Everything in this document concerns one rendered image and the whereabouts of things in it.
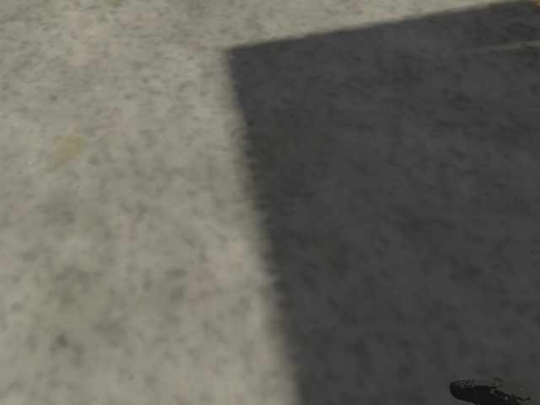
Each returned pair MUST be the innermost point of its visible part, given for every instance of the right robot hand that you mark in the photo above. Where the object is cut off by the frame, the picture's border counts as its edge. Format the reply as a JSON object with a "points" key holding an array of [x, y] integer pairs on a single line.
{"points": [[491, 392]]}

